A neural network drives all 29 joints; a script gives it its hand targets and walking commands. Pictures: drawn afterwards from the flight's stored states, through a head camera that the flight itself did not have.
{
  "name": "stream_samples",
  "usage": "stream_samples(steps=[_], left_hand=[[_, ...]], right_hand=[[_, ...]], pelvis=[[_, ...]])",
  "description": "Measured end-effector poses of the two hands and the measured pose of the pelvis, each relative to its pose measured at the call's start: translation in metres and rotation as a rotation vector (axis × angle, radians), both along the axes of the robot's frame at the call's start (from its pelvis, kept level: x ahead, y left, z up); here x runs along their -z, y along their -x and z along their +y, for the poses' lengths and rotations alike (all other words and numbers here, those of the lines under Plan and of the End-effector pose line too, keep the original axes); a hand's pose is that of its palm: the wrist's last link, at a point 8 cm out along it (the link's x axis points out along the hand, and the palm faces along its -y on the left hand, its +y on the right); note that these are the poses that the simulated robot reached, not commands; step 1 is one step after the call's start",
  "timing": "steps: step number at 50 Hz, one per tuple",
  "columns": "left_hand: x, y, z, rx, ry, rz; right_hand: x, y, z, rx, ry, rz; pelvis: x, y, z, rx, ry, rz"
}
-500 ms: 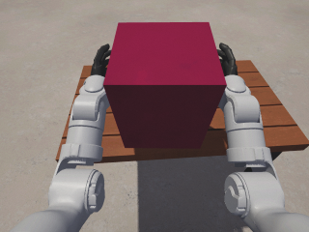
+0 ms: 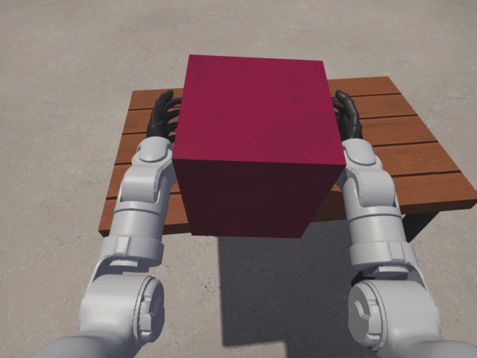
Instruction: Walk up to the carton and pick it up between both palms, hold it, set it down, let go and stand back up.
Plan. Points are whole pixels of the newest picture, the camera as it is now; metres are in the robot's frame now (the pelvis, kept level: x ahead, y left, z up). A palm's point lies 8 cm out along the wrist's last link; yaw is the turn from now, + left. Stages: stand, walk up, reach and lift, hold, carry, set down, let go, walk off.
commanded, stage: hold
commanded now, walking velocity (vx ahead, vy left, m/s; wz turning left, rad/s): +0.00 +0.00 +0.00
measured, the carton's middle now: (250, 156) +0.42 -0.02 +0.11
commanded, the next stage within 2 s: none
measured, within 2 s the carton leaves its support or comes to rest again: neither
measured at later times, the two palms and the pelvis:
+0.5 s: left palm (168, 158) +0.40 +0.12 +0.13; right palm (352, 152) +0.39 -0.18 +0.14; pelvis +0.01 -0.03 +0.00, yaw +0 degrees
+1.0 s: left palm (162, 174) +0.37 +0.13 +0.13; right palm (353, 167) +0.36 -0.17 +0.14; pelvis +0.02 -0.02 +0.01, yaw +0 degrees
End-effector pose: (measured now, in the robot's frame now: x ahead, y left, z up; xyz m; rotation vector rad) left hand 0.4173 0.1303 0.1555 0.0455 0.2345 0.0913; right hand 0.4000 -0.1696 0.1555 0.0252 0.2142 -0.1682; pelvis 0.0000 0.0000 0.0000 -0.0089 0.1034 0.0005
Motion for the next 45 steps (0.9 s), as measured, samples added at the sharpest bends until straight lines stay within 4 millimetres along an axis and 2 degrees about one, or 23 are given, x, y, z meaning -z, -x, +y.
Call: stream_samples(steps=[4, 6, 8, 11, 16, 19, 23, 31, 34, 37, 43, 45], left_hand=[[-0.029, -0.009, -0.006, 0.007, -0.02, -0.026], [-0.033, -0.01, -0.008, 0.006, -0.027, -0.002], [-0.029, -0.008, -0.01, 0.004, -0.027, 0.039], [-0.008, -0.003, -0.011, 0.003, -0.016, 0.116], [0.045, 0.014, -0.009, -0.007, 0.005, 0.232], [0.053, 0.022, -0.008, -0.02, 0.052, 0.189], [0.04, 0.022, -0.01, -0.016, 0.023, 0.114], [-0.018, 0.007, -0.015, -0.005, -0.025, 0.005], [-0.024, 0.007, -0.015, -0.008, -0.016, 0.03], [-0.011, 0.012, -0.013, -0.012, -0.005, 0.09], [0.042, 0.037, -0.006, -0.027, 0.017, 0.219], [0.05, 0.045, -0.005, -0.031, 0.032, 0.217]], right_hand=[[-0.031, -0.008, -0.007, 0.0, 0.033, -0.025], [-0.038, -0.009, -0.009, -0.009, 0.051, 0.0], [-0.038, -0.01, -0.011, -0.022, 0.062, 0.041], [-0.022, -0.007, -0.012, -0.039, 0.063, 0.115], [0.031, 0.005, -0.011, -0.056, 0.049, 0.228], [0.041, 0.011, -0.01, -0.048, 0.003, 0.174], [0.031, 0.012, -0.011, -0.037, 0.009, 0.096], [-0.024, 0.002, -0.015, -0.023, 0.054, -0.011], [-0.031, 0.001, -0.015, -0.025, 0.058, 0.015], [-0.022, 0.004, -0.014, -0.035, 0.06, 0.074], [0.028, 0.022, -0.007, -0.054, 0.047, 0.203], [0.037, 0.03, -0.005, -0.048, 0.033, 0.201]], pelvis=[[0.001, 0.003, -0.001, 0.008, -0.001, 0.024], [0.0, 0.001, -0.003, 0.01, -0.004, 0.019], [-0.001, -0.003, -0.006, 0.009, -0.006, 0.006], [-0.003, -0.009, -0.011, 0.006, -0.008, -0.02], [-0.005, -0.017, -0.018, 0.01, -0.01, -0.043], [-0.005, -0.017, -0.022, 0.01, -0.011, -0.042], [-0.005, -0.014, -0.025, 0.005, -0.012, -0.026], [-0.004, -0.015, -0.03, 0.005, -0.014, 0.005], [-0.005, -0.021, -0.031, 0.004, -0.014, -0.013], [-0.005, -0.027, -0.031, 0.002, -0.013, -0.046], [-0.006, -0.031, -0.028, 0.003, -0.012, -0.088], [-0.006, -0.03, -0.027, 0.004, -0.012, -0.086]])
